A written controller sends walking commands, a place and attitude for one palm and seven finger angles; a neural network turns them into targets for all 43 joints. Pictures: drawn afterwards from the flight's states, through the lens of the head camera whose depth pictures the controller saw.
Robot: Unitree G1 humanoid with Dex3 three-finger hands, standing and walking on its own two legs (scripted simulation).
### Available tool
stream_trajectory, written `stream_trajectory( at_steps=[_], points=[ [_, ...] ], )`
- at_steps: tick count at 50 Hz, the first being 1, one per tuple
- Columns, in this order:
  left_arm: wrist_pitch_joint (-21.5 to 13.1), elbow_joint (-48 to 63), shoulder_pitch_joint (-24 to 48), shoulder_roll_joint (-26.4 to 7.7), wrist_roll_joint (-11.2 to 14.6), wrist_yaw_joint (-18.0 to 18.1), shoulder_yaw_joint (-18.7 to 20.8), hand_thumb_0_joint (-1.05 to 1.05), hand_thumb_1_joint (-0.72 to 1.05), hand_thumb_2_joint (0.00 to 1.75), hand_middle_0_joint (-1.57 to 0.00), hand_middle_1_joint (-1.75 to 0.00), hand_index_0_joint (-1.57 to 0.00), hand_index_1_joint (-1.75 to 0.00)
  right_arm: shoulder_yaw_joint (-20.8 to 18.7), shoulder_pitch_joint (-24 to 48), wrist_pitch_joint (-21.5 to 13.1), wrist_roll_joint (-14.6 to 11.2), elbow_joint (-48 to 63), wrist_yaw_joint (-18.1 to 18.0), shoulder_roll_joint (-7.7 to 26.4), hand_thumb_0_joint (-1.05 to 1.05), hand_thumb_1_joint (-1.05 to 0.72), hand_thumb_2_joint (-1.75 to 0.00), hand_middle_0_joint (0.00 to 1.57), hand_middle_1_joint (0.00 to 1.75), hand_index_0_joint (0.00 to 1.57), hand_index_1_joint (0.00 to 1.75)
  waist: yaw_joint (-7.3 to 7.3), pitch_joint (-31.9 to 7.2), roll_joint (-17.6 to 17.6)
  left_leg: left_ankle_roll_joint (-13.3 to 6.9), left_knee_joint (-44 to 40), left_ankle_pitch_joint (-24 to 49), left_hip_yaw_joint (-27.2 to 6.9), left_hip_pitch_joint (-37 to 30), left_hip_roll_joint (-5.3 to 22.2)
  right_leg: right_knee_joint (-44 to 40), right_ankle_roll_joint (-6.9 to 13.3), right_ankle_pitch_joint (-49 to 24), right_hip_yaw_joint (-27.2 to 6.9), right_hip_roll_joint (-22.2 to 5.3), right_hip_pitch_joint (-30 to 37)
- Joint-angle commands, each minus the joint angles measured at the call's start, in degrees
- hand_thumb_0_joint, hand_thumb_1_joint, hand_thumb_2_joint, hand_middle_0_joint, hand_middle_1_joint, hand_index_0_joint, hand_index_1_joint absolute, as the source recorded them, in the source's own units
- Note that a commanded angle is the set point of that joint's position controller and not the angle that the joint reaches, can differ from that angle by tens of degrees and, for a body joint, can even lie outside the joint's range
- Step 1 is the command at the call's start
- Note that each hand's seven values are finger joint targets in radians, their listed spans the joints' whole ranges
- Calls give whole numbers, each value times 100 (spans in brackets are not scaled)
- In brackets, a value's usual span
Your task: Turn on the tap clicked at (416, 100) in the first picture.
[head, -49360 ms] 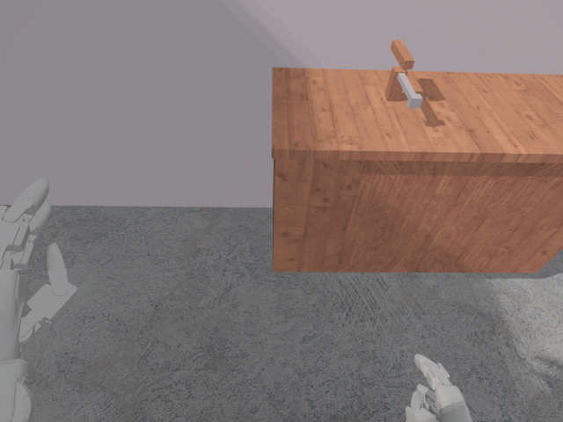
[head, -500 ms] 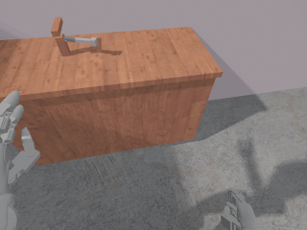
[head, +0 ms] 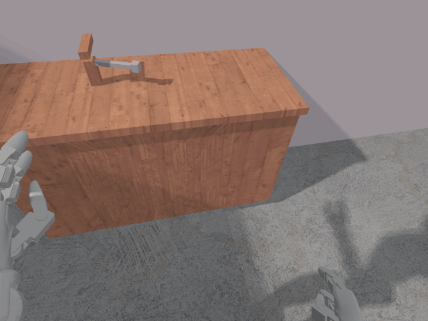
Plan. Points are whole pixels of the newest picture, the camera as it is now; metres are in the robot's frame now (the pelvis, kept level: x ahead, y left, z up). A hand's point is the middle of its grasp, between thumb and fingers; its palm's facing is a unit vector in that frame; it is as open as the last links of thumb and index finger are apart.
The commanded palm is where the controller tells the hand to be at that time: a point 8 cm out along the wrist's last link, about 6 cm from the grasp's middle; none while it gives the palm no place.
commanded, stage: stand and check the lever's angle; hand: left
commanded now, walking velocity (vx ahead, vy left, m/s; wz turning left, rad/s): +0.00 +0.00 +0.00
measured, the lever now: (135, 66) +0.85 +0.31 +0.03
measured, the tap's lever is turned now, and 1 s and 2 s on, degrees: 70 70 70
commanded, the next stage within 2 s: stand and wait in 0.02 s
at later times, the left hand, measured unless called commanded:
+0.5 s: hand (33, 228) +0.20 +0.25 +0.16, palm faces +0.42 -0.85 -0.32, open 7.4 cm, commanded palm +0.14 +0.29 +0.17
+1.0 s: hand (44, 220) +0.21 +0.25 +0.16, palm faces +0.40 -0.85 -0.33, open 7.4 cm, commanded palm +0.16 +0.29 +0.17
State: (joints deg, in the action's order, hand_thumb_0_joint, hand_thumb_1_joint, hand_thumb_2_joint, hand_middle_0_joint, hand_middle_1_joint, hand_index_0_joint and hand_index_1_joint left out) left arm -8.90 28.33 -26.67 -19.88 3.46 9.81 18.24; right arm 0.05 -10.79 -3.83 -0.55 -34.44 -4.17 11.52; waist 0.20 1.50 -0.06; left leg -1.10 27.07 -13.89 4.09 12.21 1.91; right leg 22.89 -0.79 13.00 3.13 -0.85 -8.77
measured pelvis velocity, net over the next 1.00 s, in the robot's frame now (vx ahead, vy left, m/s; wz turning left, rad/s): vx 0.00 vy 0.01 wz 0.00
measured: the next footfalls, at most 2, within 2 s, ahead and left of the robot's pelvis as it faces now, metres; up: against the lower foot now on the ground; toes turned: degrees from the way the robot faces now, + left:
none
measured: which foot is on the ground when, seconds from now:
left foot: down 0.00-1.00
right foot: down 0.00-1.00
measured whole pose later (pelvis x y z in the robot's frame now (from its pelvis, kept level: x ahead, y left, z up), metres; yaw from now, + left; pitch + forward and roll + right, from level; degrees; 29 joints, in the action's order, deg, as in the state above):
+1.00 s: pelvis +0.00 +0.01 +0.00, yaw +0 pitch -1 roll -1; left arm -8.6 25.5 -26.4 -18.8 3.2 9.5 17.7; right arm 0.3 -10.5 -4.1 -0.3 -35.4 -4.5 11.3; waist -0.1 0.5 1.0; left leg -1.7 25.9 -13.0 4.5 12.4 1.5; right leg 20.8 -1.4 11.4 2.7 -1.2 -8.6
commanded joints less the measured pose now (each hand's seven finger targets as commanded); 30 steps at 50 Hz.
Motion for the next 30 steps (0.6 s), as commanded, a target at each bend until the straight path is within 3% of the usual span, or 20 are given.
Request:
stream_trajectory(
  at_steps=[1, 4, 10, 12, 19, 30],
  points=[
    [-357, 1024, 187, -857, -8, 66, 611, 0, 90, 90, -20, -30, -20, -30, -227, 593, -318, -12, 900, -40, 695, 0, -90, -90, 20, 30, 20, 30, -37, -737, 402, -67, -573, 1006, -710, -209, 443, -244, 200, -986, -489, -265, 121],
    [-330, 807, 192, -815, -9, 46, 574, 0, 90, 90, -20, -30, -20, -30, -220, 591, -312, -11, 886, -46, 699, 0, -90, -90, 20, 30, 20, 30, -30, -607, 156, -59, -626, 585, -706, -50, 409, -382, 199, -729, -553, -286, 70],
    [-330, 886, 494, -836, -41, 51, 504, 0, 90, 90, -20, -30, -20, -30, -200, 650, -334, 6, 852, -65, 685, 0, -90, -90, 20, 30, 20, 30, -20, -483, 227, -78, -707, -31, -674, 10, 354, -552, 206, -316, -625, -302, -94],
    [-333, 982, 607, -948, -55, 67, 571, 0, 90, 90, -20, -30, -20, -30, -214, 683, -357, 14, 866, -90, 710, 0, -90, -90, 20, 30, 20, 30, -21, -495, 278, -78, -717, -21, -711, 8, 338, -558, 215, -308, -630, -318, -75],
    [-379, 1056, 584, -841, -87, 96, 503, 0, 90, 90, -20, -30, -20, -30, -190, 653, -408, 25, 796, -79, 672, 0, -90, -90, 20, 30, 20, 30, -34, -512, 567, -66, -901, -132, -816, 47, 389, -453, 199, -320, -511, -214, 22],
    [-368, 947, 433, -789, -64, 65, 506, 0, 90, 90, -20, -30, -20, -30, -204, 618, -389, 20, 811, -75, 680, 0, -90, -90, 20, 30, 20, 30, -38, -688, 341, -46, -811, 370, -759, -77, 399, -371, 171, -713, -468, -206, 126]
  ],
)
